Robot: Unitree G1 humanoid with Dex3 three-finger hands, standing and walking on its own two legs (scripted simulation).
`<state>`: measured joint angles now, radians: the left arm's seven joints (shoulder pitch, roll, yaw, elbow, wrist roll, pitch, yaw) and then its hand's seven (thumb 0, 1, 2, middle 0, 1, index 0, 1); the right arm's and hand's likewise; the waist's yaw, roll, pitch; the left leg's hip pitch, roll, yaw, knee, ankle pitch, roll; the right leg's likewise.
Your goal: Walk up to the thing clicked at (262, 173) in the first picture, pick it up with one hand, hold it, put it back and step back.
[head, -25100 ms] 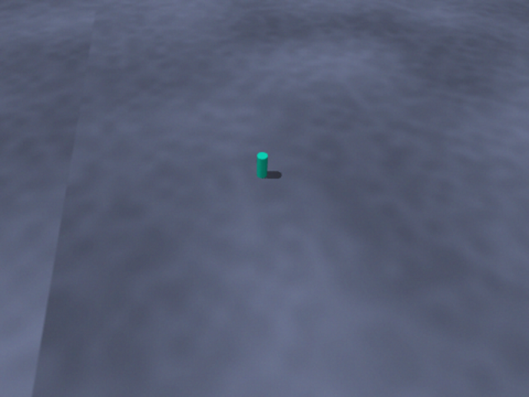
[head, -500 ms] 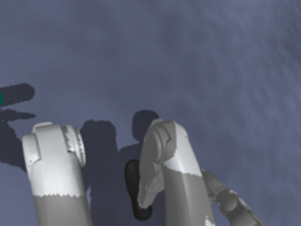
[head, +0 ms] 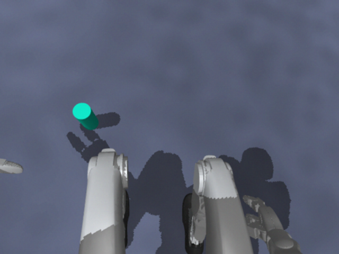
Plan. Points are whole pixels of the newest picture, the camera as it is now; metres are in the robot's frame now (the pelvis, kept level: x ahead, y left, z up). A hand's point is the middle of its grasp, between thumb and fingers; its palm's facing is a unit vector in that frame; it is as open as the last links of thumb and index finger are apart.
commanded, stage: home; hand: left
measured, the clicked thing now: (86, 117) +0.46 +0.29 -0.33
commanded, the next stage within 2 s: none
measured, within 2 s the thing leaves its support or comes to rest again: neither
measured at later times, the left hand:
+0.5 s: hand out of the picture +0.25 +0.28 +0.13, palm faces +0.30 -0.86 -0.40, open 17.6 cm
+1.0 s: hand out of the picture +0.24 +0.21 +0.27, palm faces +0.26 -0.92 -0.29, open 17.4 cm
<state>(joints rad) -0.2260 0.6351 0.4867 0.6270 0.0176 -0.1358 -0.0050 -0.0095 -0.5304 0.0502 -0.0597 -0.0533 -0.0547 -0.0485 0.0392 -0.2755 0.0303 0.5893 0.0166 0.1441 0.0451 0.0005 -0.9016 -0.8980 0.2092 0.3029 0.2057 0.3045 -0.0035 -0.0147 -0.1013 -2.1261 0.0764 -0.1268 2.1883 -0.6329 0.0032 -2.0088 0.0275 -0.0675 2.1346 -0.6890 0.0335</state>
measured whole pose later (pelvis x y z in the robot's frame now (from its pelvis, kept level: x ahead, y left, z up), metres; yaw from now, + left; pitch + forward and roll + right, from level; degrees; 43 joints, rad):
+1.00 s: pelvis +0.10 +0.01 +0.32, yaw +9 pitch +9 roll -3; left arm 0.50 0.21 -0.02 -0.05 -0.02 0.28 0.17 -0.01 -0.52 0.06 -0.06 -0.05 -0.06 -0.05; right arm 0.28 -0.19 0.04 0.47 0.02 -0.06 -0.18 0.01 -0.90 -0.90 0.21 0.30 0.21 0.30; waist -0.02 0.04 -0.14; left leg -0.68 0.05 -0.03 1.00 -0.48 -0.01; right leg -0.59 -0.01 -0.06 0.93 -0.51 0.02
